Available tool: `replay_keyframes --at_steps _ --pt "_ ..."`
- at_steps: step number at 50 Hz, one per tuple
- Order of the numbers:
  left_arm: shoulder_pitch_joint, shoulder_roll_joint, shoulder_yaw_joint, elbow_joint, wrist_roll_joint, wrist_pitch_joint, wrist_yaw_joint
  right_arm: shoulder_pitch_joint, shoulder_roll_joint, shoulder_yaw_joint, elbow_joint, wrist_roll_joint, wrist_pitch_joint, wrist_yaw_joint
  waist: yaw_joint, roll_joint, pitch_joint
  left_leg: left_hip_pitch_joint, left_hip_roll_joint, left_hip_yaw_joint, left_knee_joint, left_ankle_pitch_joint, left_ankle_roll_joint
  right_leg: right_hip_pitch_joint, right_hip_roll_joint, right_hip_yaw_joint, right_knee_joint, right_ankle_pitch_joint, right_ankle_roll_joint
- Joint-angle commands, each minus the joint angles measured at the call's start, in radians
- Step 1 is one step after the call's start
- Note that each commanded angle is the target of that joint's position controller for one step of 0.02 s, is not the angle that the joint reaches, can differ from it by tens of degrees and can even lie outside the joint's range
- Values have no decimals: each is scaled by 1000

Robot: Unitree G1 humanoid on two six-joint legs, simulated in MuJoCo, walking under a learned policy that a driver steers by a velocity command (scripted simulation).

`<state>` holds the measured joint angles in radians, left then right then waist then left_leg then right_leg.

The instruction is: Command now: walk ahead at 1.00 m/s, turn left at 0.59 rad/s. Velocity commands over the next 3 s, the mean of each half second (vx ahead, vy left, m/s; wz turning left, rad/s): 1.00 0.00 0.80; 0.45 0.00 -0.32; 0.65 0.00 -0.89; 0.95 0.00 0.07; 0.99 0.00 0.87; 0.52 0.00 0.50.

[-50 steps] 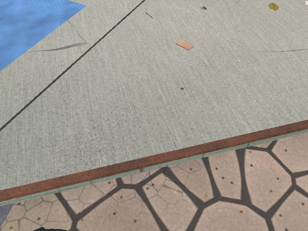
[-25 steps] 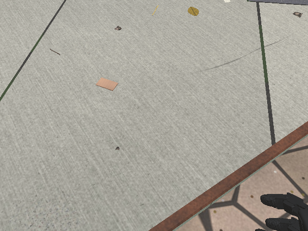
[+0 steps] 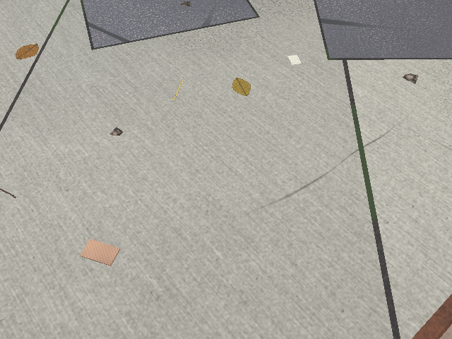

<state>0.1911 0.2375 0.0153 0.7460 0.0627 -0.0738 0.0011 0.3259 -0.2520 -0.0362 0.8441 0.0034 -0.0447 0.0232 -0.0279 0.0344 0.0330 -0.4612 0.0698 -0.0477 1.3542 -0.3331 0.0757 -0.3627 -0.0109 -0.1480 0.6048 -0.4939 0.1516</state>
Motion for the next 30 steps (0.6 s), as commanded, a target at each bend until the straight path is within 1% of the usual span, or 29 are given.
replay_keyframes --at_steps 1,2,3,4,5,6,7,8,9,10,11,12,13,14,15,16,17,18,19,20,21,23,24,25,26,27,28,29,30 --pt "48 73 31 3 -16 -25 3 -59 -55 -23 -134 -10 45 23 -36 -77 -43 -310 33 4 46 -74 11 243 -290 270 -393 163 -221" --pt "-5 94 38 -3 -20 -37 1 -94 -64 -27 -161 -14 62 35 -68 -99 -19 -292 29 44 21 -17 13 195 -280 205 -462 189 -218" --pt "-60 118 45 -2 -20 -48 1 -107 -76 -31 -186 -17 78 44 -116 -131 7 -259 34 55 -30 51 15 139 -260 130 -519 220 -211" --pt "-111 132 51 -1 -13 -56 4 -101 -93 -37 -200 -19 91 49 -160 -156 19 -210 32 73 -85 117 19 99 -230 60 -550 245 -207" --pt "-145 134 54 2 -8 -60 10 -77 -108 -41 -198 -16 98 53 -189 -158 18 -143 26 107 -149 192 29 78 -192 -18 -556 264 -203" --pt "-164 141 57 4 -11 -60 16 -50 -115 -41 -189 -12 100 55 -208 -135 12 -36 16 151 -234 261 44 53 -159 -89 -549 285 -196" --pt "-160 152 61 8 -17 -61 24 -31 -122 -43 -178 -12 100 55 -210 -117 3 70 0 188 -298 308 62 48 -150 -129 -529 368 -202" --pt "-146 179 67 10 -22 -62 33 -12 -138 -50 -168 -14 100 51 -209 -118 -15 146 -14 204 -333 306 74 87 -170 -141 -468 583 -210" --pt "-134 207 75 9 -24 -58 38 16 -158 -60 -160 -12 106 43 -211 -139 -45 191 -26 217 -353 260 84 155 -202 -135 -383 813 -212" --pt "-112 212 76 8 -25 -47 40 46 -177 -72 -147 -4 112 36 -208 -139 -68 212 -48 238 -372 204 98 232 -217 -136 -261 1016 -219" --pt "-87 211 76 1 -20 -27 38 111 -201 -83 -122 -1 114 28 -225 -115 -83 223 -98 256 -417 130 118 326 -213 -142 -94 1184 -226" --pt "-82 234 84 -3 -13 -6 33 220 -207 -90 -98 -4 115 22 -270 -120 -105 295 -105 221 -529 47 151 349 -236 -119 120 1215 -218" --pt "-139 240 89 -16 -21 14 23 360 -198 -100 -53 -1 105 15 -350 -70 -87 387 -100 170 -698 74 218 279 -184 -104 497 1081 -203" --pt "-240 109 52 -37 -27 30 -4 337 -153 -87 -9 6 94 8 -328 148 79 408 -94 98 -775 123 265 -35 -22 -80 958 260 -192" --pt "-211 -28 6 -108 -22 27 -11 229 -142 -54 -5 25 79 11 -149 261 188 311 -127 -113 -644 443 252 -322 54 34 1222 -64 -204" --pt "-18 -77 -20 -241 6 -6 -23 92 -239 -57 -83 14 56 -6 84 383 21 431 3 -713 -930 279 355 -496 96 202 1099 -12 -155" --pt "-16 22 -15 -217 22 -37 -25 82 -282 -85 -107 -17 44 -17 61 240 16 453 140 -919 -1161 -81 390 -568 47 232 1059 -1 -135" --pt "-81 128 8 -193 16 -49 -21 69 -255 -86 -112 -31 30 -25 49 47 65 385 147 -905 -1181 -160 356 -545 7 249 982 71 -129" --pt "-164 172 19 -190 23 -45 -13 67 -251 -82 -106 -32 13 -28 31 -82 76 320 124 -821 -1148 -107 320 -500 -16 258 892 111 -123" --pt "-202 173 17 -199 23 -27 -9 97 -258 -80 -96 -23 -5 -31 27 -152 91 262 102 -731 -1130 -34 298 -465 -38 261 791 134 -119" --pt "-237 153 8 -208 13 -8 -10 124 -241 -72 -77 -15 -20 -35 20 -168 112 215 74 -664 -1129 48 285 -435 -60 256 697 147 -107" --pt "-321 104 -16 -246 -10 6 -17 150 -224 -72 -59 -10 -35 -39 -15 -147 116 205 8 -520 -1167 248 273 -376 -65 210 479 207 -88" --pt "-322 76 -27 -246 -16 9 -23 140 -206 -70 -54 -4 -36 -40 -21 -142 95 235 -34 -395 -1172 369 244 -341 -63 166 363 312 -94" --pt "-359 41 -42 -259 -29 4 -31 161 -169 -63 -35 2 -39 -37 -54 -105 98 245 -65 -308 -1155 510 208 -285 -59 125 200 414 -108" --pt "-391 8 -53 -264 -39 1 -36 186 -147 -57 -13 4 -43 -30 -90 -88 81 264 -80 -241 -1186 612 173 -206 -34 74 68 512 -128" --pt "-398 -10 -57 -259 -43 -1 -36 216 -145 -55 12 9 -48 -23 -120 -73 68 295 -70 -208 -1203 748 140 -133 -4 34 -10 616 -154" --pt "-370 1 -50 -241 -43 -4 -32 235 -160 -57 28 8 -54 -19 -124 -46 36 368 -62 -175 -1177 907 106 -87 32 13 -58 664 -179" --pt "-304 20 -40 -214 -40 -4 -26 234 -176 -57 30 5 -59 -19 -103 -13 -21 445 -56 -137 -1111 1140 74 -50 76 0 -56 674 -196" --pt "-250 53 -26 -199 -28 -18 -18 250 -183 -59 42 3 -65 -26 -79 53 -45 489 -34 -149 -1025 1239 41 4 97 9 -101 652 -218"
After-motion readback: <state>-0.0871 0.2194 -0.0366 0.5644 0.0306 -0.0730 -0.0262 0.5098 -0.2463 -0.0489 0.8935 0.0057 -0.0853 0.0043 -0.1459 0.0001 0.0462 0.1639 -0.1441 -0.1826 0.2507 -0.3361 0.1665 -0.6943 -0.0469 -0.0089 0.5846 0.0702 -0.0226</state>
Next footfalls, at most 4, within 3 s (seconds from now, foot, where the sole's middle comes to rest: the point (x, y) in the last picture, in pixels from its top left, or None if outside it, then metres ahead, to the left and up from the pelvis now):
0.28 left None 0.38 0.05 -0.75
0.66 right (197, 213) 0.87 0.11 -0.75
1.12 left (145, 181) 1.01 0.30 -0.75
1.66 right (237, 120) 1.31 -0.04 -0.75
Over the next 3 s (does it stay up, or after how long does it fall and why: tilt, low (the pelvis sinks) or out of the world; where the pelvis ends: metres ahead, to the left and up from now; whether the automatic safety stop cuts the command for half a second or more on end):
stays up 2.27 -0.01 0.00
